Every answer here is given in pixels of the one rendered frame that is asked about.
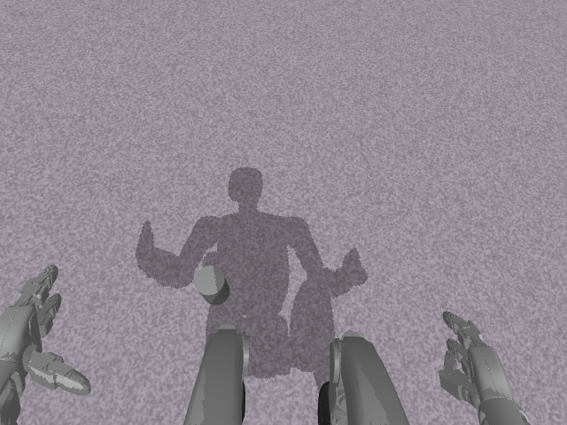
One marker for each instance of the right robot arm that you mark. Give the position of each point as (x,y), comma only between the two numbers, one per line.
(499,411)

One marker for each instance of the left robot hand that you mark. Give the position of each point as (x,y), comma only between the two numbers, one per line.
(23,325)

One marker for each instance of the left robot arm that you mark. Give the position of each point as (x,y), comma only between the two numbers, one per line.
(12,385)

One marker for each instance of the can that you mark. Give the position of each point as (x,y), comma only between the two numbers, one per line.
(212,285)

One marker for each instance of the right robot hand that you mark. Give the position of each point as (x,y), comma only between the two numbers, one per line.
(484,376)

